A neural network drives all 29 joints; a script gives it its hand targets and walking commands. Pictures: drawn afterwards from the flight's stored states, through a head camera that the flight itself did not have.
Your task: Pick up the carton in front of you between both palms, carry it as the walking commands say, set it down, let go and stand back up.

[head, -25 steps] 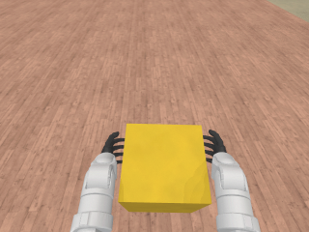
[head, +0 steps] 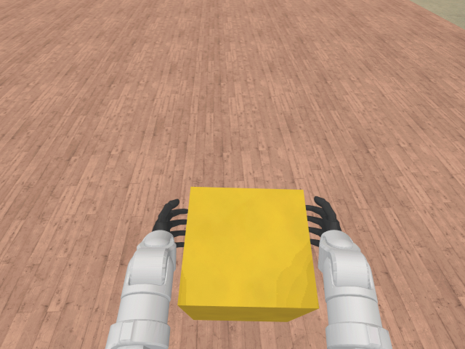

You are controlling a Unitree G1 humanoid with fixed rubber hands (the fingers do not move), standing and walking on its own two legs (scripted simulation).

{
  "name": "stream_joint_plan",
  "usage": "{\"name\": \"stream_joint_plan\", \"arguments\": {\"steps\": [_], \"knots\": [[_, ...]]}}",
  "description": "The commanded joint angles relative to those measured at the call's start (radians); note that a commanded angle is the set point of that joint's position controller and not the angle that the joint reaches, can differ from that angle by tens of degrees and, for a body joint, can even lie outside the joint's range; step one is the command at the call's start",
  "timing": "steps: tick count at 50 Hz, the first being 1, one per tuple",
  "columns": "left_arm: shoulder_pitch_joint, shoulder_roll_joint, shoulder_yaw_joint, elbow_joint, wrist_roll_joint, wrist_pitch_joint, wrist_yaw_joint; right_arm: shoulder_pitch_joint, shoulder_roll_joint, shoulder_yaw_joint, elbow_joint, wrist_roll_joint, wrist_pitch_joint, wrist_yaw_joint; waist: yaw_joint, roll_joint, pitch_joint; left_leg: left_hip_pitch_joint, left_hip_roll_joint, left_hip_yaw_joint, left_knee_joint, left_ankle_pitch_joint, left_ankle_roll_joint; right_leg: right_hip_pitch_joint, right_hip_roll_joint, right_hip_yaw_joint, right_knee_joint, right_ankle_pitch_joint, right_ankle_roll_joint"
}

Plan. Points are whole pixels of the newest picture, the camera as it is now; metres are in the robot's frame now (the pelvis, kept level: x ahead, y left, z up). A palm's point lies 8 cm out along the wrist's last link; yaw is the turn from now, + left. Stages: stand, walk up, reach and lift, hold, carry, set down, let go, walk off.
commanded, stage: carry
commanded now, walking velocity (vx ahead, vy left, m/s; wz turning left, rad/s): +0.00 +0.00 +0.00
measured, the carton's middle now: (243, 260) +0.31 +0.00 -0.06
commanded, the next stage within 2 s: hold in 0.16 s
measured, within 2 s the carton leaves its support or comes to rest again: neither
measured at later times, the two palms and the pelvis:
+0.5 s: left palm (141, 256) +0.25 +0.17 +0.04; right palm (308, 225) +0.32 -0.11 +0.05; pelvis -0.01 -0.03 +0.01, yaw +11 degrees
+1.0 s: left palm (173, 273) +0.32 +0.16 -0.15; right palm (297, 260) +0.35 -0.13 -0.14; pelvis -0.05 -0.07 -0.07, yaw +12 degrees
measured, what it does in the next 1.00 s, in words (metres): lowers itself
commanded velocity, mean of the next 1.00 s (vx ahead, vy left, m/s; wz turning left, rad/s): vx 0.00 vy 0.00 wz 0.00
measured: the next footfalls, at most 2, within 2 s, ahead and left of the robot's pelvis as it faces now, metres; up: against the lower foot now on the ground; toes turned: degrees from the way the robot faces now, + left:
none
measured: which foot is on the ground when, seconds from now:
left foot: down 0.00-1.00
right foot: down 0.00-1.00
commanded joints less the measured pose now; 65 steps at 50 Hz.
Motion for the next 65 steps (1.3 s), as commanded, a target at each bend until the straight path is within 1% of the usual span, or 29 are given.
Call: {"name": "stream_joint_plan", "arguments": {"steps": [1,8,9,10,11,12,13,14,15,16,18,20,22,25,27,29,32,34,36,38,39,42,44,48,51,53,57,61,65], "knots": [[-0.529,-0.922,-0.551,-0.101,-0.284,-0.066,-0.263,-0.398,0.949,0.547,0.004,0.259,-0.013,0.26,0.0,0.0,-0.241,-0.038,0.126,-0.108,-0.129,0.247,-0.002,0.2,-0.067,0.08,-0.024,0.149,-0.015],[-0.527,-0.922,-0.554,-0.103,-0.286,-0.064,-0.263,-0.395,0.948,0.548,0.002,0.26,-0.012,0.26,0.0,0.0,-0.243,-0.035,0.126,-0.107,-0.125,0.263,-0.001,0.198,-0.066,0.077,-0.021,0.154,-0.013],[-0.458,-0.964,-0.516,-0.041,-0.269,-0.086,-0.268,-0.305,0.95,0.527,-0.039,0.259,-0.02,0.264,-0.019,0.147,-0.108,-0.182,-0.021,-0.332,-0.249,0.491,-0.002,0.545,0.219,0.202,-0.007,0.257,-0.022],[-0.445,-0.939,-0.501,-0.046,-0.234,-0.114,-0.258,-0.348,0.933,0.548,-0.089,0.254,-0.036,0.266,0.006,0.125,-0.143,-0.12,-0.031,-0.346,-0.232,0.59,-0.006,0.578,0.184,0.245,-0.031,0.315,-0.023],[-0.432,-0.913,-0.481,-0.054,-0.224,-0.129,-0.254,-0.364,0.935,0.55,-0.086,0.253,-0.04,0.266,0.007,0.059,-0.166,-0.041,-0.029,-0.347,-0.225,0.665,-0.017,0.531,0.195,0.244,-0.051,0.322,-0.013],[-0.436,-0.902,-0.466,-0.043,-0.214,-0.134,-0.242,-0.376,0.923,0.557,-0.076,0.257,-0.044,0.271,0.015,0.078,-0.166,0.039,-0.049,-0.329,-0.23,0.635,-0.028,0.493,0.193,0.244,-0.076,0.307,-0.012],[-0.45,-0.895,-0.466,-0.044,-0.215,-0.139,-0.237,-0.381,0.926,0.57,-0.069,0.263,-0.048,0.272,0.018,0.053,-0.163,0.084,-0.059,-0.321,-0.231,0.637,-0.031,0.471,0.205,0.233,-0.082,0.302,-0.001],[-0.458,-0.898,-0.469,-0.046,-0.216,-0.141,-0.233,-0.371,0.92,0.573,-0.062,0.263,-0.052,0.272,0.016,0.05,-0.174,0.105,-0.069,-0.312,-0.236,0.618,-0.038,0.474,0.21,0.229,-0.094,0.292,0.003],[-0.476,-0.901,-0.469,-0.033,-0.22,-0.143,-0.234,-0.38,0.918,0.572,-0.056,0.257,-0.056,0.273,0.013,0.065,-0.165,0.093,-0.074,-0.307,-0.253,0.529,-0.04,0.478,0.212,0.224,-0.101,0.247,0.005],[-0.497,-0.908,-0.482,-0.035,-0.23,-0.143,-0.241,-0.368,0.923,0.568,-0.044,0.248,-0.057,0.271,0.0,0.048,-0.156,0.082,-0.075,-0.303,-0.256,0.513,-0.042,0.481,0.217,0.219,-0.108,0.229,0.007],[-0.547,-0.925,-0.51,-0.031,-0.258,-0.14,-0.26,-0.351,0.928,0.541,-0.013,0.225,-0.058,0.262,-0.032,0.047,-0.151,0.051,-0.076,-0.301,-0.266,0.448,-0.047,0.502,0.218,0.217,-0.117,0.195,0.002],[-0.601,-0.915,-0.516,-0.006,-0.262,-0.137,-0.281,-0.366,0.935,0.498,0.02,0.204,-0.058,0.256,-0.064,0.042,-0.114,0.033,-0.08,-0.292,-0.276,0.351,-0.044,0.484,0.217,0.21,-0.129,0.149,0.004],[-0.67,-0.894,-0.489,0.052,-0.242,-0.147,-0.304,-0.412,0.958,0.446,0.083,0.179,-0.061,0.249,-0.073,0.028,-0.068,-0.047,-0.083,-0.284,-0.289,0.206,-0.032,0.498,0.214,0.203,-0.129,0.086,0.005],[-0.764,-0.87,-0.389,0.185,-0.178,-0.187,-0.329,-0.525,1.001,0.369,0.204,0.146,-0.08,0.25,-0.054,0.005,-0.015,-0.179,-0.086,-0.273,-0.285,0.022,-0.003,0.518,0.206,0.198,-0.113,-0.024,0.014],[-0.811,-0.845,-0.294,0.285,-0.12,-0.226,-0.339,-0.599,1.017,0.311,0.287,0.122,-0.102,0.249,-0.036,-0.019,-0.006,-0.245,-0.096,-0.261,-0.25,-0.025,0.013,0.506,0.194,0.205,-0.104,-0.09,0.018],[-0.84,-0.801,-0.189,0.367,-0.052,-0.267,-0.342,-0.654,1.006,0.236,0.353,0.085,-0.132,0.237,-0.018,-0.033,-0.018,-0.29,-0.108,-0.253,-0.198,-0.022,0.022,0.479,0.185,0.223,-0.09,-0.126,0.021],[-0.853,-0.708,-0.052,0.433,0.046,-0.324,-0.333,-0.671,0.955,0.104,0.413,0.016,-0.184,0.205,-0.01,-0.028,-0.039,-0.38,-0.119,-0.246,-0.121,0.005,0.026,0.412,0.178,0.249,-0.044,-0.121,0.025],[-0.842,-0.644,0.01,0.464,0.091,-0.362,-0.323,-0.65,0.91,0.029,0.442,-0.031,-0.226,0.181,-0.013,-0.018,-0.067,-0.449,-0.127,-0.241,-0.068,0.033,0.021,0.345,0.18,0.255,0.0,-0.074,0.031],[-0.822,-0.592,0.04,0.488,0.117,-0.406,-0.317,-0.615,0.875,-0.015,0.459,-0.067,-0.277,0.157,-0.02,-0.018,-0.119,-0.516,-0.139,-0.234,-0.011,0.067,0.015,0.277,0.186,0.253,0.052,0.004,0.038],[-0.817,-0.568,0.032,0.491,0.122,-0.463,-0.317,-0.599,0.874,-0.011,0.459,-0.077,-0.343,0.137,-0.021,-0.02,-0.194,-0.59,-0.151,-0.231,0.043,0.093,0.014,0.23,0.194,0.25,0.107,0.08,0.042],[-0.826,-0.57,0.013,0.487,0.115,-0.494,-0.32,-0.605,0.889,0.01,0.45,-0.071,-0.379,0.129,-0.02,-0.02,-0.243,-0.628,-0.156,-0.232,0.069,0.105,0.013,0.216,0.196,0.251,0.135,0.117,0.044],[-0.888,-0.598,-0.075,0.47,0.07,-0.59,-0.331,-0.659,0.949,0.114,0.414,-0.027,-0.484,0.106,-0.017,-0.016,-0.429,-0.751,-0.167,-0.229,0.153,0.142,0.008,0.2,0.197,0.26,0.234,0.221,0.05],[-0.926,-0.622,-0.143,0.452,0.035,-0.631,-0.336,-0.703,0.992,0.195,0.391,0.003,-0.531,0.095,-0.013,-0.011,-0.57,-0.833,-0.172,-0.219,0.209,0.15,-0.004,0.203,0.194,0.263,0.306,0.27,0.053],[-1.009,-0.671,-0.282,0.381,-0.054,-0.656,-0.344,-0.791,1.05,0.344,0.329,0.059,-0.563,0.083,-0.007,0.015,-0.868,-0.951,-0.183,-0.189,0.32,0.161,-0.033,0.182,0.198,0.26,0.441,0.311,0.06],[-1.031,-0.706,-0.35,0.361,-0.103,-0.638,-0.346,-0.819,1.051,0.406,0.288,0.079,-0.551,0.083,-0.01,0.027,-0.995,-1.003,-0.189,-0.181,0.389,0.153,-0.043,0.075,0.211,0.24,0.516,0.27,0.069],[-1.026,-0.73,-0.357,0.381,-0.112,-0.616,-0.349,-0.818,1.04,0.41,0.292,0.074,-0.532,0.092,-0.019,0.026,-0.987,-1.032,-0.189,-0.184,0.424,0.119,-0.045,-0.053,0.222,0.219,0.545,0.185,0.072],[-1.033,-0.762,-0.317,0.451,-0.107,-0.563,-0.36,-0.834,1.008,0.364,0.334,0.05,-0.487,0.121,-0.045,0.016,-0.889,-1.119,-0.187,-0.188,0.476,0.032,-0.046,-0.289,0.238,0.173,0.594,0.035,0.07],[-1.061,-0.766,-0.283,0.508,-0.109,-0.539,-0.35,-0.882,0.969,0.313,0.366,0.04,-0.467,0.139,-0.066,0.02,-0.861,-1.197,-0.191,-0.189,0.532,0.014,-0.052,-0.456,0.244,0.14,0.669,0.005,0.066],[-1.105,-0.761,-0.285,0.528,-0.123,-0.545,-0.319,-0.92,0.945,0.282,0.386,0.053,-0.471,0.147,-0.084,0.05,-0.908,-1.23,-0.198,-0.188,0.604,0.058,-0.063,-0.59,0.25,0.121,0.753,0.031,0.061]]}}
